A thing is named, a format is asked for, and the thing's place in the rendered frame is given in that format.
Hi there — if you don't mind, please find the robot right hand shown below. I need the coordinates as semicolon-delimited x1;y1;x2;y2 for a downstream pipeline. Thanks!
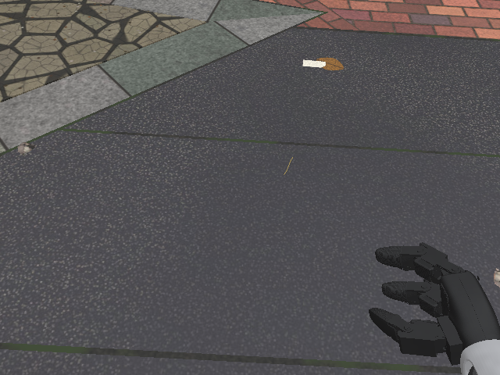
369;242;500;366

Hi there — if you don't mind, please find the robot right forearm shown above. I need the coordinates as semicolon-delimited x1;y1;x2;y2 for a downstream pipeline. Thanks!
460;339;500;375

